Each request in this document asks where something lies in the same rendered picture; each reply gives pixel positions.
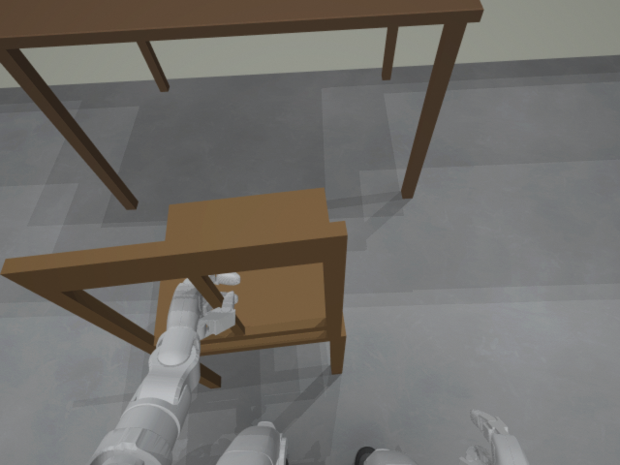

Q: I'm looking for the left robot thigh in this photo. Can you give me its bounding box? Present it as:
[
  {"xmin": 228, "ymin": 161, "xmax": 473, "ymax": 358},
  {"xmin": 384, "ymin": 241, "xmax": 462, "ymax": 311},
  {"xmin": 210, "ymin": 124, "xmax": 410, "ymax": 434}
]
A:
[{"xmin": 216, "ymin": 426, "xmax": 287, "ymax": 465}]

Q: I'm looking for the table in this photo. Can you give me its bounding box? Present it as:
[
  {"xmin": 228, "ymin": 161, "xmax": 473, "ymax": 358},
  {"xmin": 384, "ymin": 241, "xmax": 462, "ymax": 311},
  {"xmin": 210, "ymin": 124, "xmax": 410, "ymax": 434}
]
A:
[{"xmin": 0, "ymin": 0, "xmax": 483, "ymax": 210}]

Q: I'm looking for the left robot forearm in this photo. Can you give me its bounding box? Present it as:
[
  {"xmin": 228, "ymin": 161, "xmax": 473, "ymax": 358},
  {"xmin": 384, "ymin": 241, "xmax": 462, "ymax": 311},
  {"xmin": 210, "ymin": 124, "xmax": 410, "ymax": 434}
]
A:
[{"xmin": 86, "ymin": 327, "xmax": 201, "ymax": 465}]

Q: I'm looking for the left robot shin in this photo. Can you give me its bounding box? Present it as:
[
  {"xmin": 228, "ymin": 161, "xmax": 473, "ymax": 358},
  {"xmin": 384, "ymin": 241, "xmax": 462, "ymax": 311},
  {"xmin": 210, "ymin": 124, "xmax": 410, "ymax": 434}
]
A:
[{"xmin": 257, "ymin": 421, "xmax": 276, "ymax": 430}]

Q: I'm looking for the chair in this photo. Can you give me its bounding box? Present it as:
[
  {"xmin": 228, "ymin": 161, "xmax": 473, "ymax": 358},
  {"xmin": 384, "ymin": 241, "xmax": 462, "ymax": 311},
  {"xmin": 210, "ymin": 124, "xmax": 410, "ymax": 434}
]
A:
[{"xmin": 0, "ymin": 187, "xmax": 348, "ymax": 388}]

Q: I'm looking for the right robot hand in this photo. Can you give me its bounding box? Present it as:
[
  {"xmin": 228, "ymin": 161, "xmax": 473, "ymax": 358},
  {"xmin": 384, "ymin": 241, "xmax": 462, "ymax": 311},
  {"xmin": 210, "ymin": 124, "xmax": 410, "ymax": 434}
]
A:
[{"xmin": 459, "ymin": 409, "xmax": 530, "ymax": 465}]

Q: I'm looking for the left robot hand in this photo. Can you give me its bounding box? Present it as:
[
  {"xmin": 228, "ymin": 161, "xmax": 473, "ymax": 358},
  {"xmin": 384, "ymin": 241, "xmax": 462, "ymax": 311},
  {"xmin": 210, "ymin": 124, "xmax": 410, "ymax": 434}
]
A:
[{"xmin": 167, "ymin": 272, "xmax": 240, "ymax": 340}]

